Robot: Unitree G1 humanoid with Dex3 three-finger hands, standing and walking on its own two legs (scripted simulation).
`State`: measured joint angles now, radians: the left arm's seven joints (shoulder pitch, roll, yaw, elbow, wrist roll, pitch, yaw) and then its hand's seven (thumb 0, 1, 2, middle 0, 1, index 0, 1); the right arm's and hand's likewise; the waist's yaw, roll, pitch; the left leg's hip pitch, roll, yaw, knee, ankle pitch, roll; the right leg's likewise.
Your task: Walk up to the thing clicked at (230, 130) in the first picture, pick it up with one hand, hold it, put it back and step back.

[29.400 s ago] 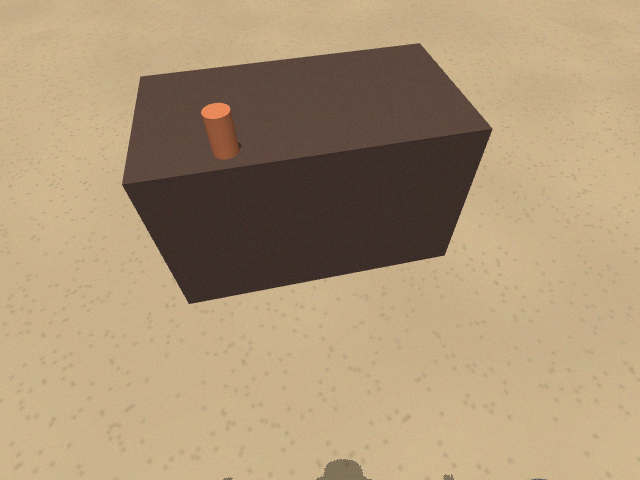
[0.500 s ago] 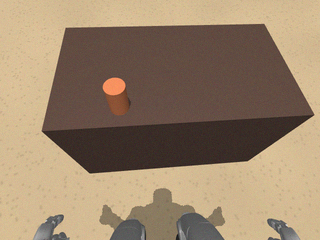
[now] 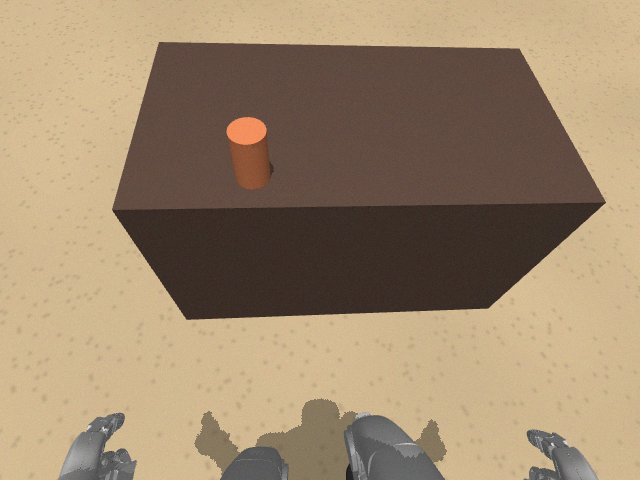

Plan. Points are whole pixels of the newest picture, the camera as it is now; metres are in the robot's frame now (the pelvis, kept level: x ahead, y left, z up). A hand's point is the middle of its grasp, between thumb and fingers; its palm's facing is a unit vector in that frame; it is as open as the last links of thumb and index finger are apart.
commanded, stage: step back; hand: left
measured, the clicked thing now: (250, 154) +0.66 +0.16 -0.10
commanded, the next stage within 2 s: none
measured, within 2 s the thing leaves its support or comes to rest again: neither
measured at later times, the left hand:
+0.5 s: hand out of the picture -0.05 +0.20 -0.13, palm faces -0.04 -0.91 -0.42, open 7.3 cm
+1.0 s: hand out of the picture -0.24 +0.17 -0.14, palm faces -0.02 -0.91 -0.42, open 7.3 cm
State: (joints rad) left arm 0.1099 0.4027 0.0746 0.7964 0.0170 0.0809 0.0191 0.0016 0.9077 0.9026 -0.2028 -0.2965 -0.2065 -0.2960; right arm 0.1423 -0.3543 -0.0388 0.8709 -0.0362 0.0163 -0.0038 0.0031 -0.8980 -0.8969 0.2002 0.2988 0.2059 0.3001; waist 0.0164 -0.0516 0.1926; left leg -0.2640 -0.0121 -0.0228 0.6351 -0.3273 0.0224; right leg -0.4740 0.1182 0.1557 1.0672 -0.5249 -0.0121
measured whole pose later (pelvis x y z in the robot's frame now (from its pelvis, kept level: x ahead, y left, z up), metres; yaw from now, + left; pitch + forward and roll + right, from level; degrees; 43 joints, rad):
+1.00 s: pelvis -0.32 -0.10 -0.01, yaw -1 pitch -2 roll +0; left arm 0.18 0.36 0.05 0.87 0.03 0.03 0.00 0.00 0.91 0.90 -0.20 -0.30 -0.21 -0.30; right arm 0.08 -0.41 -0.05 0.83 -0.02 0.08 -0.02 0.00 -0.90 -0.90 0.20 0.30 0.20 0.30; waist 0.03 0.05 0.16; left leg -0.51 -0.02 -0.14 0.92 -0.45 -0.01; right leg -0.27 0.03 0.02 0.69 -0.39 -0.03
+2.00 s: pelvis -0.39 -0.06 +0.00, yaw +2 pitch -2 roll -1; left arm 0.18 0.39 0.04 1.03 0.01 -0.02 0.00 0.00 0.91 0.90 -0.20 -0.30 -0.21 -0.30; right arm 0.16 -0.34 -0.04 1.03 -0.03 -0.01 0.01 0.00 -0.90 -0.90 0.20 0.30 0.20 0.30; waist 0.01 0.00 0.07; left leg -0.24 0.04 0.01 0.61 -0.32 -0.01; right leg -0.23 0.01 0.01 0.56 -0.28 0.01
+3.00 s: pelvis -0.39 -0.07 +0.02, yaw +2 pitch -2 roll +0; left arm 0.11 0.35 0.00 1.16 0.00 -0.01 -0.01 0.00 0.91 0.90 -0.20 -0.30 -0.21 -0.30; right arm 0.10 -0.35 -0.01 1.16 -0.02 -0.01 0.01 0.00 -0.90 -0.90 0.20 0.30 0.20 0.30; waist -0.01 0.01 0.05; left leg -0.11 0.02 0.01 0.31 -0.17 -0.02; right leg -0.12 -0.01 0.01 0.32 -0.17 0.01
